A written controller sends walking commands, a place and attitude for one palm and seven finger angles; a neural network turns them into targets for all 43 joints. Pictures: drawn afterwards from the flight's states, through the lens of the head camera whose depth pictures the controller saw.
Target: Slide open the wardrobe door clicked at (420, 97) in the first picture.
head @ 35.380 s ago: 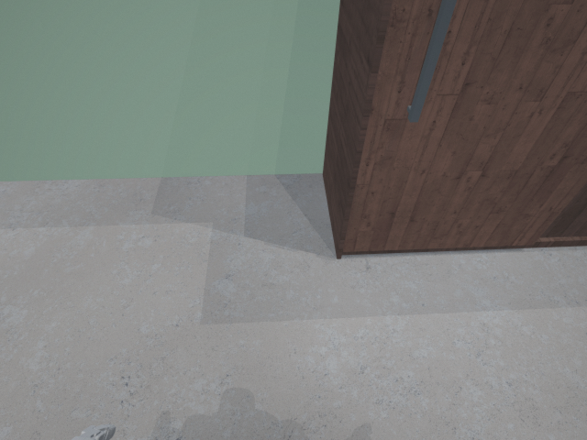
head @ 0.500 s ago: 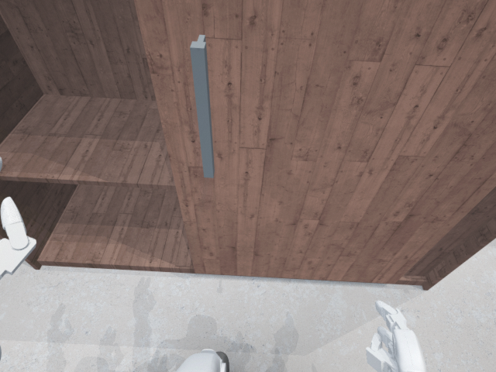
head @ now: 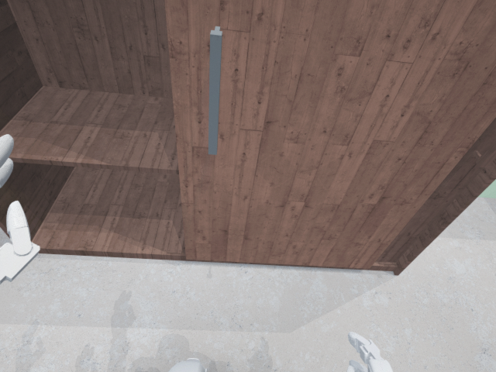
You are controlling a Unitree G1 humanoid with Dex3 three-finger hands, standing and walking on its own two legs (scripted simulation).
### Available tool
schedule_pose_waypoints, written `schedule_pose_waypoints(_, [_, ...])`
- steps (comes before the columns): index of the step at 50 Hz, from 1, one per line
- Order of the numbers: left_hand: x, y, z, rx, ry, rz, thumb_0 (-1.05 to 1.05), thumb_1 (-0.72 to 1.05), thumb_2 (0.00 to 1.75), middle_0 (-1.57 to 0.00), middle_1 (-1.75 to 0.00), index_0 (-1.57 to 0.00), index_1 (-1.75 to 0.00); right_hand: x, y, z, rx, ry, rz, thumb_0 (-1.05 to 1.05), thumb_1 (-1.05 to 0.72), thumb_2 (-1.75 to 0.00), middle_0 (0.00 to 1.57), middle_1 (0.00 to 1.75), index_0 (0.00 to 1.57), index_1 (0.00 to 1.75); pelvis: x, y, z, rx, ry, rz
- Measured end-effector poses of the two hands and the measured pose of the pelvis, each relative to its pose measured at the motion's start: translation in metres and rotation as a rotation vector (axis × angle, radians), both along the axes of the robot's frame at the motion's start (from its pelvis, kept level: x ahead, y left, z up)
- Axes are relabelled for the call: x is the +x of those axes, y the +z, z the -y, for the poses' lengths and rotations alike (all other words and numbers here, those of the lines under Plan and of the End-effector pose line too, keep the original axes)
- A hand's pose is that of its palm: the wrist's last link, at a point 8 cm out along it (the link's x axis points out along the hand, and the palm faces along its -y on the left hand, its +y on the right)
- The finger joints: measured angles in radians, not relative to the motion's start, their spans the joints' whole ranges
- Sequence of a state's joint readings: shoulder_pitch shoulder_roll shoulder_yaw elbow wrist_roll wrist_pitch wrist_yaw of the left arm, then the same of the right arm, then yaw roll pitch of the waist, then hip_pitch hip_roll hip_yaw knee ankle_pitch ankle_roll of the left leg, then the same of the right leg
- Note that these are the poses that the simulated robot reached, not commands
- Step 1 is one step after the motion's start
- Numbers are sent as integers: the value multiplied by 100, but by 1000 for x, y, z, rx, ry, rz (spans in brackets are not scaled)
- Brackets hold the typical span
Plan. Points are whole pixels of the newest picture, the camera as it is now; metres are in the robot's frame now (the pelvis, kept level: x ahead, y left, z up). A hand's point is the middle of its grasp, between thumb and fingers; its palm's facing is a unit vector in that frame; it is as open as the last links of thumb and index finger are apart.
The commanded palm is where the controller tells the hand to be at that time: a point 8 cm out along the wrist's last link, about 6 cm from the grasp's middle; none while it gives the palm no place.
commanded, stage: stop stepping back and stand still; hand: left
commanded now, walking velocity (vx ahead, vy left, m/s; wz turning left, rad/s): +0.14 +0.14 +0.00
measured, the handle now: (214, 97) +0.67 +0.13 +0.10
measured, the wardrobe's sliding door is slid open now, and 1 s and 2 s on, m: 0.66 0.66 0.66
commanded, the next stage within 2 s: let the arm hang, fingers relaxed in 0.38 s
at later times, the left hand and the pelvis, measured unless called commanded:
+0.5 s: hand (10, 240) +0.21 +0.29 +0.18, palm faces +0.40 -0.75 -0.53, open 7.4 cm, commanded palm none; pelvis -0.01 +0.03 +0.00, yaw +0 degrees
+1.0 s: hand out of the picture +0.03 +0.22 -0.16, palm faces +0.02 -0.97 -0.22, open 7.1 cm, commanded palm none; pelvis +0.04 +0.03 +0.01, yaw +2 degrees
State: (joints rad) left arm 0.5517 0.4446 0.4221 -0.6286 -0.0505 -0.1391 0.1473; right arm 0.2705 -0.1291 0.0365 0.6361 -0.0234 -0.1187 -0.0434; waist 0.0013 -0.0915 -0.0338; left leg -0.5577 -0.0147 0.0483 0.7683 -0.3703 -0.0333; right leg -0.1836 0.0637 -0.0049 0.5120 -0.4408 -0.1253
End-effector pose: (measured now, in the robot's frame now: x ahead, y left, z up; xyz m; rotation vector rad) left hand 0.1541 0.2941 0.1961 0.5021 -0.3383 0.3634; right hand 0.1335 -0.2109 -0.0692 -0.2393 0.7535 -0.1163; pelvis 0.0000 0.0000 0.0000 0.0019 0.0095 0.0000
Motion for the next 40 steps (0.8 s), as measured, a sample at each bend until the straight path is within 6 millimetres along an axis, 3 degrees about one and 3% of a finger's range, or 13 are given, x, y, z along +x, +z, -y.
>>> schedule_pose_waypoints(2, [-12,9,0,29,-26,19,2,89,90,-22,-30,-21,-30,-8,-3,2,-20,-5,-39,1,-89,-90,21,30,21,30,-11,2,-5,-16,-14,-4])
schedule_pose_waypoints(5, [-18,11,-20,21,26,25,2,88,90,-22,-30,-21,-30,-19,-1,4,-38,-39,-75,1,-90,-90,21,30,21,30,-17,9,-12,-5,0,-13])
schedule_pose_waypoints(9, [-16,-6,-55,-36,134,-24,1,89,90,-22,-30,-21,-30,-25,2,6,-79,-66,-35,1,-90,-90,21,30,20,30,-19,8,-30,8,4,-10])
schedule_pose_waypoints(12, [-12,-23,-65,-60,135,-39,1,89,90,-21,-30,-21,-30,-23,-4,4,-101,-85,12,1,-90,-90,21,30,20,30,-25,-5,-42,5,5,4])
schedule_pose_waypoints(15, [-6,-25,-57,-61,90,-63,2,89,90,-21,-30,-21,-30,-23,-1,-8,-71,-80,17,1,-90,-90,20,30,20,30,-28,-2,-42,23,-10,25])
schedule_pose_waypoints(20, [-2,-2,-32,24,0,-67,2,89,90,-21,-30,-21,-30,-20,-1,-27,5,-41,1,1,-90,-90,21,30,20,30,-21,7,-35,-5,-17,18])
schedule_pose_waypoints(25, [11,0,-29,124,25,-71,2,89,90,-22,-30,-21,-30,-4,-23,-25,46,-6,-30,1,-90,-90,21,30,20,30,-9,-4,-26,-14,-3,-7])
schedule_pose_waypoints(27, [29,-42,-40,39,61,-230,1,89,90,-21,-30,-21,-30,1,-38,-20,67,16,-102,1,-90,-90,21,30,20,30,-5,-5,-29,-17,41,-21])
schedule_pose_waypoints(30, [40,-143,-47,-192,140,-578,0,90,90,-20,-30,-20,-30,1,-53,-13,62,26,-201,1,-90,-90,21,30,20,30,0,-9,-33,-2,80,-13])
schedule_pose_waypoints(32, [30,-216,-35,-317,152,-827,0,90,90,-20,-30,-20,-30,-4,-60,-8,39,18,-234,1,-90,-90,21,30,20,30,4,-16,-35,-9,80,-3])
schedule_pose_waypoints(35, [-10,-303,4,-447,125,-1206,1,91,90,-20,-30,-19,-30,-17,-62,1,5,-15,-299,1,-90,-90,21,30,20,30,9,-18,-33,15,50,3])
schedule_pose_waypoints(38, [-63,-343,47,-573,116,-1469,1,93,90,-20,-30,-19,-30,-36,-61,11,-20,-45,-394,1,-90,-90,21,30,20,30,15,-12,-28,15,41,4])
schedule_pose_waypoints(40, [-79,-342,45,-610,189,-1472,-4,101,89,-21,-30,-20,-30,-49,-59,15,-31,-62,-476,1,-90,-90,20,30,20,30,18,-5,-23,5,47,-4])
